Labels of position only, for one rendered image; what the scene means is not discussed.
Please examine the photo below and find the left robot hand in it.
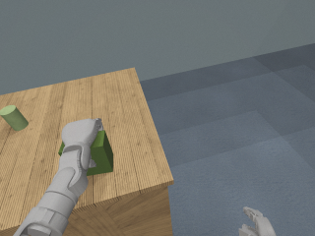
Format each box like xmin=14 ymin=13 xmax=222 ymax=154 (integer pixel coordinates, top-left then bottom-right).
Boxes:
xmin=61 ymin=118 xmax=104 ymax=168

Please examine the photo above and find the right robot hand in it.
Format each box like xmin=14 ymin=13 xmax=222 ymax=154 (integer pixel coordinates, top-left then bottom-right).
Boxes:
xmin=238 ymin=206 xmax=277 ymax=236

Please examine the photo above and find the left robot forearm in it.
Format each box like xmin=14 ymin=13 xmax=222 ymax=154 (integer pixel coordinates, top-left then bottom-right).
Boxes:
xmin=13 ymin=142 xmax=91 ymax=236

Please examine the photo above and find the sponge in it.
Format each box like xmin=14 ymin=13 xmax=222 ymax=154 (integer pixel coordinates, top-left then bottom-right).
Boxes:
xmin=58 ymin=130 xmax=114 ymax=176

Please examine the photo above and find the table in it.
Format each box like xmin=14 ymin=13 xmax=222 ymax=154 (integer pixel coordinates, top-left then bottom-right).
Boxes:
xmin=0 ymin=68 xmax=174 ymax=236

